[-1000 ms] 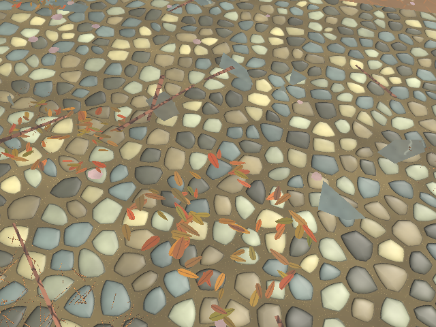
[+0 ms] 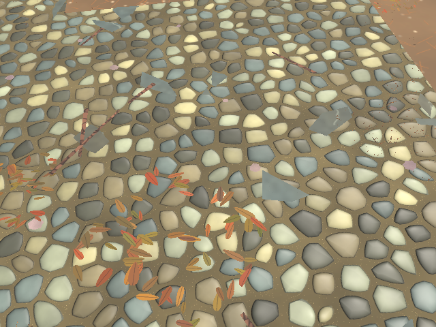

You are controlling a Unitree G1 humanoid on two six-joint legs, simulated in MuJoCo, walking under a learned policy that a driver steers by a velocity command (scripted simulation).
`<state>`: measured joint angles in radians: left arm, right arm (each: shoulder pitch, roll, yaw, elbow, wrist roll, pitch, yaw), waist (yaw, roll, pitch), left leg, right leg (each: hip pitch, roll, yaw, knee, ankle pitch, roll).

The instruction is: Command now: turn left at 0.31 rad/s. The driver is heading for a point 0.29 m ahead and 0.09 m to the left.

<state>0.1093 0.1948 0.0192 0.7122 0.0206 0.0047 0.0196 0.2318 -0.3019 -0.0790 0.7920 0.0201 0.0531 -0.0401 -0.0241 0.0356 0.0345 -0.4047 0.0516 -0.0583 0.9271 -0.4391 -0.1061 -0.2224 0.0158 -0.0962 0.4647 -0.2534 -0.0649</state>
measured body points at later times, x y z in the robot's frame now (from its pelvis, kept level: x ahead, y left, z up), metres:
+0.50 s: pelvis -0.02 +0.06 +0.01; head +0.01 +0.10 +0.45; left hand +0.05 +0.38 -0.11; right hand +0.19 -0.18 -0.07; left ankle -0.04 +0.14 -0.74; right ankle +0.02 -0.10 -0.65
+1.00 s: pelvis +0.04 +0.05 -0.01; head +0.06 +0.06 +0.44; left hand +0.11 +0.34 -0.12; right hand +0.18 -0.21 -0.11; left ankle -0.04 +0.13 -0.74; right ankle +0.05 -0.09 -0.71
